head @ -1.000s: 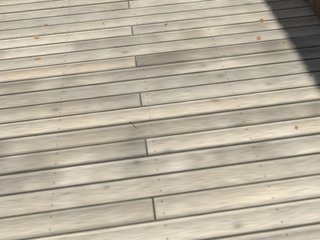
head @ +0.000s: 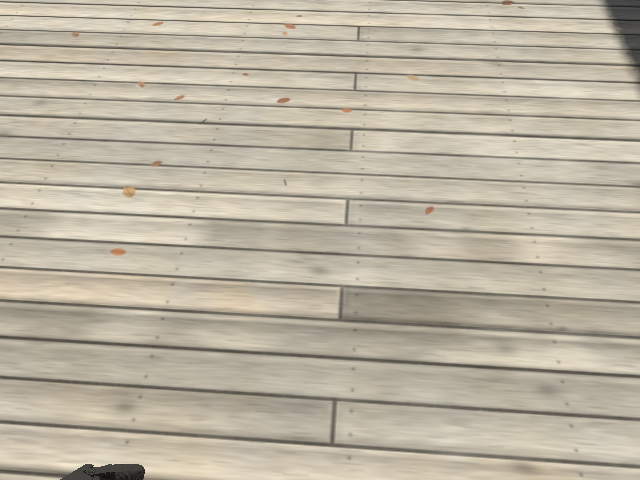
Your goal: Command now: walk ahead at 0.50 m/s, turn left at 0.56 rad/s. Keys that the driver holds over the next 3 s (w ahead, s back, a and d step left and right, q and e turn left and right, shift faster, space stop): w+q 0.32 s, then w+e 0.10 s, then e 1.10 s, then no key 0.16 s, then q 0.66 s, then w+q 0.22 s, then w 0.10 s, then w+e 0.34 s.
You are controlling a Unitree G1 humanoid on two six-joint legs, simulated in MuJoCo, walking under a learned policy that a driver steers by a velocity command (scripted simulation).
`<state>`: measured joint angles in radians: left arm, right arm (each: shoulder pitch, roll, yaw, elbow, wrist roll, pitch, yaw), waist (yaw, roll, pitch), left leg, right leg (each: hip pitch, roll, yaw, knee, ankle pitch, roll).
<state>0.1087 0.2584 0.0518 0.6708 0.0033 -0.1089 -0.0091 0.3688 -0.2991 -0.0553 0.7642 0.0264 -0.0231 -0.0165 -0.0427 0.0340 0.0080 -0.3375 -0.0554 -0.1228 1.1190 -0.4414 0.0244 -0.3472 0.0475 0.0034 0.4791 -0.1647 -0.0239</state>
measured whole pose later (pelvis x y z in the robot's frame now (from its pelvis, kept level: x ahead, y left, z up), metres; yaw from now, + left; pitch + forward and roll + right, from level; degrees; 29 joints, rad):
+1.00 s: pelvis +0.41 +0.08 +0.00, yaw -1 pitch +2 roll +1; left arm 0.16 0.30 0.07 0.69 0.00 -0.01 -0.02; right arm 0.10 -0.30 -0.07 0.77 0.00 0.00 -0.02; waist 0.02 0.02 0.07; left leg -0.42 -0.02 0.01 1.13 -0.56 -0.04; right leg -0.43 0.03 0.00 0.56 -0.18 -0.07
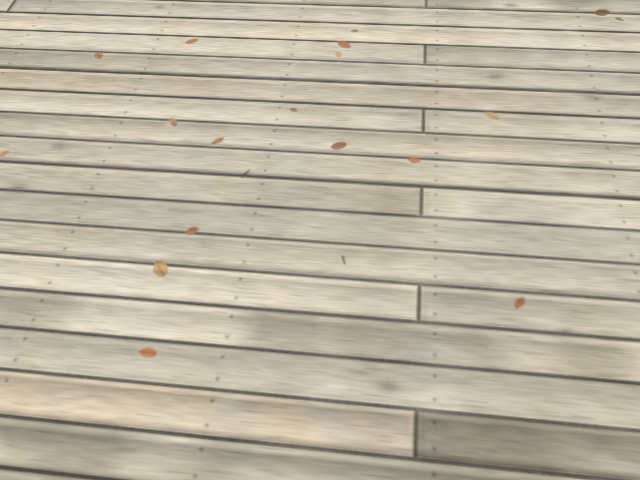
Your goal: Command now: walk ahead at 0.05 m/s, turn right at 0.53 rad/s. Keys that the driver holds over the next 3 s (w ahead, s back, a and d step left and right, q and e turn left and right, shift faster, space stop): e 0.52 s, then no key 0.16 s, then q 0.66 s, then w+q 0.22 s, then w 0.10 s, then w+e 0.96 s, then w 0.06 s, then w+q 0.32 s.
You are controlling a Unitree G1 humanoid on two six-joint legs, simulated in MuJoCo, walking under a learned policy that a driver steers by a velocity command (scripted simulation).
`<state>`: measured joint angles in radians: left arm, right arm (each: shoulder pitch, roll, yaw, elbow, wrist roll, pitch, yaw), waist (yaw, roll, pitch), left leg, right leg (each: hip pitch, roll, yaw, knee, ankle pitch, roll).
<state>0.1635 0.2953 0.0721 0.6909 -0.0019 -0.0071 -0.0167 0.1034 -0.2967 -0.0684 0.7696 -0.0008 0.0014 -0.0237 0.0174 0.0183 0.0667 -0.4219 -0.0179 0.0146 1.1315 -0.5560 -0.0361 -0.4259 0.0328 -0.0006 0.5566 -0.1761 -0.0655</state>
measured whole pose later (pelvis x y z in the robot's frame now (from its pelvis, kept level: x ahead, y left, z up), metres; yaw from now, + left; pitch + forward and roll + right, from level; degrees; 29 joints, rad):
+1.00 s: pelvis +0.02 +0.01 +0.00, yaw -18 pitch +0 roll -1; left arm 0.11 0.23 0.04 0.67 0.02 0.02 0.03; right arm 0.22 -0.32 -0.06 0.82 0.02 0.04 -0.01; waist -0.04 0.03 0.04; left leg -0.39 0.05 -0.01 0.91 -0.53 -0.07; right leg -0.21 -0.01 -0.09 0.51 -0.30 -0.03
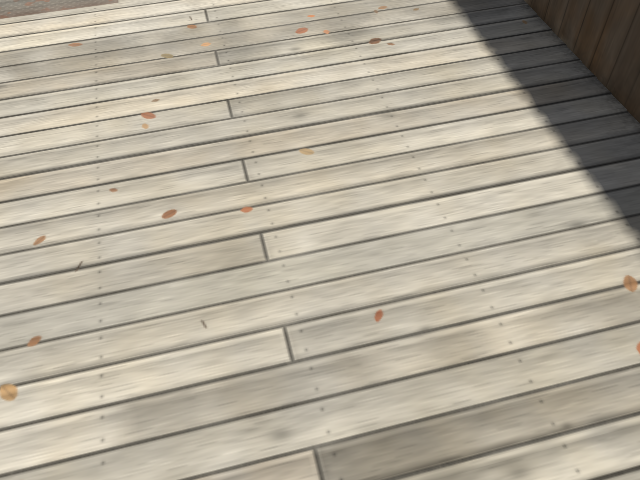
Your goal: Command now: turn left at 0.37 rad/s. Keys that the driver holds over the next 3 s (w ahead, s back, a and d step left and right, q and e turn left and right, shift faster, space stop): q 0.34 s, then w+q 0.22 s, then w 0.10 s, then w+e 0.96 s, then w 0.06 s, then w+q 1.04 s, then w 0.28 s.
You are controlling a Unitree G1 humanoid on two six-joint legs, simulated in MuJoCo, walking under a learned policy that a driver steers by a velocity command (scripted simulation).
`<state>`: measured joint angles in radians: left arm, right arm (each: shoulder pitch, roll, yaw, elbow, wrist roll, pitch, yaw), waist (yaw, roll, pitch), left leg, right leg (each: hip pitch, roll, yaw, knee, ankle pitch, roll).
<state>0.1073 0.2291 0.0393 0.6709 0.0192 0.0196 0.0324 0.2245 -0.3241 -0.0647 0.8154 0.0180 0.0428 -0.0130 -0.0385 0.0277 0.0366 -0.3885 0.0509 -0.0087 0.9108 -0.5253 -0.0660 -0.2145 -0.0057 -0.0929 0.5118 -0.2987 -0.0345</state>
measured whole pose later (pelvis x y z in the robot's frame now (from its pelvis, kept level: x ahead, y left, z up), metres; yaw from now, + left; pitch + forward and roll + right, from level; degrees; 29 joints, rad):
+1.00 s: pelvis +0.19 +0.06 +0.01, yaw +17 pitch +2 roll +1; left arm 0.38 0.26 0.04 0.82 -0.02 -0.08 -0.01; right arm 0.20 -0.31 -0.05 0.66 -0.01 -0.10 0.01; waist 0.05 0.04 0.01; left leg -0.53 0.02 -0.04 0.92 -0.28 -0.01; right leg -0.13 0.06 0.11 0.32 -0.23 -0.06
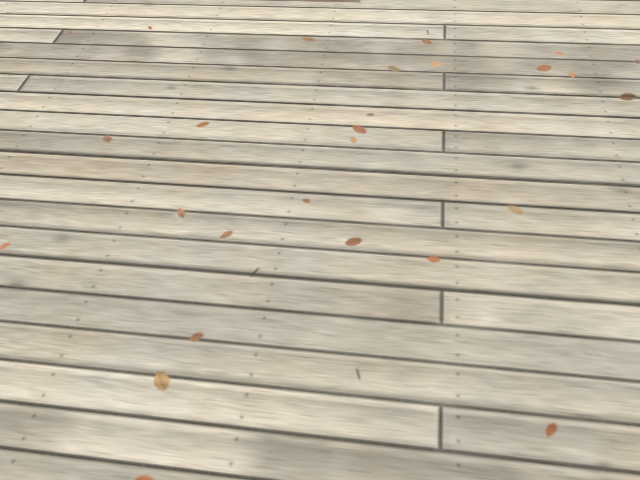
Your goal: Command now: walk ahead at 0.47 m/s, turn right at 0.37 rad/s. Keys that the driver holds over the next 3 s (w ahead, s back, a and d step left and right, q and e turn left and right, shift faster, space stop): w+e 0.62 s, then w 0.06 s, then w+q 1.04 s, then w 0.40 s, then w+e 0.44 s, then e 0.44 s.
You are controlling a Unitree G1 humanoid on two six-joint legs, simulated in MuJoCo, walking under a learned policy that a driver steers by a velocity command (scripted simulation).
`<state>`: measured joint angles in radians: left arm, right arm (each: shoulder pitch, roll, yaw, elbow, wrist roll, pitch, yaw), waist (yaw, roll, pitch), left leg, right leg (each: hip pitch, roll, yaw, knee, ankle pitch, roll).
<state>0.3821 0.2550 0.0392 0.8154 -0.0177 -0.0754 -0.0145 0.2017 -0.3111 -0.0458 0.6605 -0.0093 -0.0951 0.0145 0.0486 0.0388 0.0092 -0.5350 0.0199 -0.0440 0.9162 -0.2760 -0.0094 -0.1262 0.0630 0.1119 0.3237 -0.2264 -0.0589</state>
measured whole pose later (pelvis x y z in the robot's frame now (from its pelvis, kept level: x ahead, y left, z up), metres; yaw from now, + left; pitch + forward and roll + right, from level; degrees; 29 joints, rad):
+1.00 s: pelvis +0.51 -0.14 +0.00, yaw -21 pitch +0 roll -1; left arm 0.30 0.26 0.05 0.76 0.02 -0.09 -0.02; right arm 0.22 -0.32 -0.06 0.78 0.03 -0.04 0.00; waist 0.03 0.05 0.04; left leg -0.68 0.11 -0.09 1.01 -0.11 -0.03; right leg -0.10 0.05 -0.13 0.28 -0.19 -0.07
